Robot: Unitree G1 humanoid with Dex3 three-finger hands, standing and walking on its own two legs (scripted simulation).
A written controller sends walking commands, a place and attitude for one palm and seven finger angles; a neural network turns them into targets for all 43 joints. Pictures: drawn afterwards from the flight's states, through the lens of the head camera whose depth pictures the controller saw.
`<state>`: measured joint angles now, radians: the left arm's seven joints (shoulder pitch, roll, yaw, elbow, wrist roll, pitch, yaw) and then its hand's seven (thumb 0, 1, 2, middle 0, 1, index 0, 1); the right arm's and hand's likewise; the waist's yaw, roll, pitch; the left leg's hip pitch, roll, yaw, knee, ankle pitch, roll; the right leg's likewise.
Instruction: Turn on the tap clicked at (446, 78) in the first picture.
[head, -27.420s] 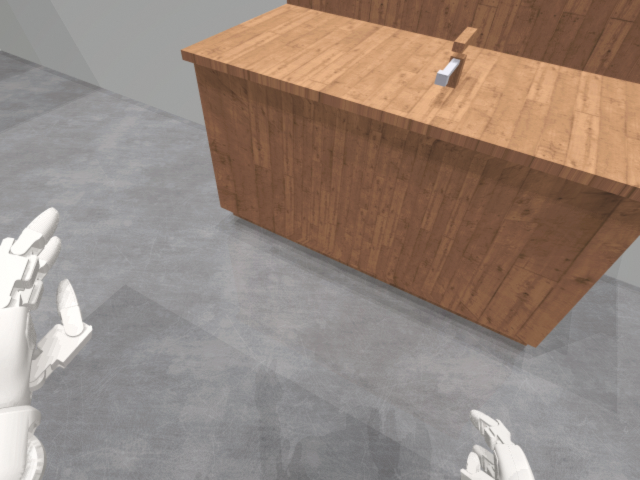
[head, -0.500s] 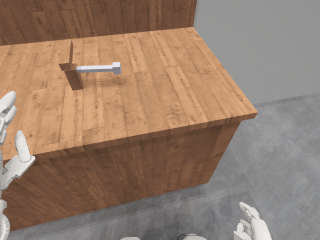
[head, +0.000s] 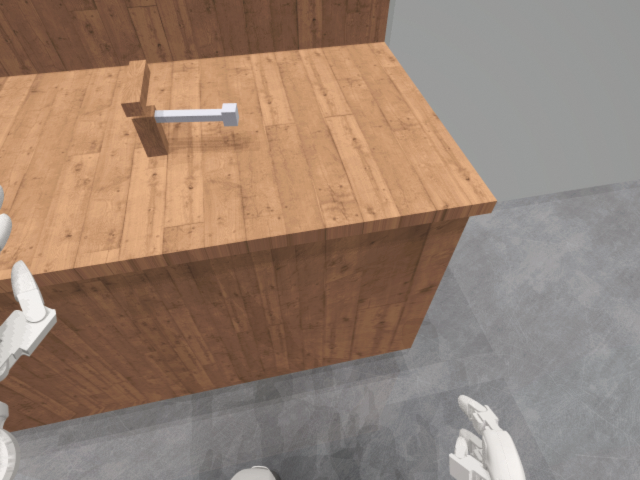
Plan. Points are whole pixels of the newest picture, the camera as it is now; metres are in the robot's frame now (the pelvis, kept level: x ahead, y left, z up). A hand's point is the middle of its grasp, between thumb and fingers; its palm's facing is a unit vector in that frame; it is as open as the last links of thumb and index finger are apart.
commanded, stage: step back with the hand held close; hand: left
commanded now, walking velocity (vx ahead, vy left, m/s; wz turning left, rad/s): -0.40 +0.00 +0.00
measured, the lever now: (230, 114) +0.65 +0.24 +0.08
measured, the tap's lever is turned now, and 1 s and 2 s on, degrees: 81 81 81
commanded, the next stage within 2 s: stop stepping back and stand still in 0.18 s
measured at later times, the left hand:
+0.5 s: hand (51, 471) +0.10 +0.21 +0.16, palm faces +0.36 -0.82 -0.44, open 7.4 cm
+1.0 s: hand out of the picture +0.03 +0.18 +0.17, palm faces +0.46 -0.79 -0.41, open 7.4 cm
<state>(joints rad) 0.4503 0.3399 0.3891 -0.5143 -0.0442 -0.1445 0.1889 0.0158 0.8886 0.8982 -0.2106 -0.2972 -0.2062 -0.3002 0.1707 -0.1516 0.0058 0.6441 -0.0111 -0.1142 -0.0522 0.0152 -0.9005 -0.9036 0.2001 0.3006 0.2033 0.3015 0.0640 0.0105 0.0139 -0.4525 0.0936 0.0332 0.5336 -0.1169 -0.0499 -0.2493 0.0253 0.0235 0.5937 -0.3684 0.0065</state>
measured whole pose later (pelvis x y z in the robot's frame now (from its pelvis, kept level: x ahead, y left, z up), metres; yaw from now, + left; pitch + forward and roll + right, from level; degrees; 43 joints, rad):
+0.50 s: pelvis -0.11 -0.03 +0.01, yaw -1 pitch -1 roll +1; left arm 0.56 0.39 0.34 -0.54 -0.04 -0.10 0.17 0.02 0.89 0.90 -0.21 -0.30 -0.21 -0.30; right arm 0.23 -0.21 -0.01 0.58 0.02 -0.09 -0.07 0.01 -0.90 -0.90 0.20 0.30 0.20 0.30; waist -0.01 -0.03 0.04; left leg -0.27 0.01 0.03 0.49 -0.21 -0.01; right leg -0.30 0.02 -0.01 0.54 -0.24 -0.01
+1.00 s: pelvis -0.17 -0.07 +0.00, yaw +2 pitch -3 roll +1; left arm 0.44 0.33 0.32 -0.38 -0.03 -0.12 0.15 0.02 0.89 0.90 -0.21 -0.30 -0.21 -0.30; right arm 0.28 -0.21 -0.01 0.70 0.00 -0.09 -0.07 0.02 -0.90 -0.90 0.20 0.30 0.20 0.30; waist 0.00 0.05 0.00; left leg -0.33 0.03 -0.02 0.85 -0.41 0.02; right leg -0.29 0.03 -0.09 0.61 -0.26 -0.08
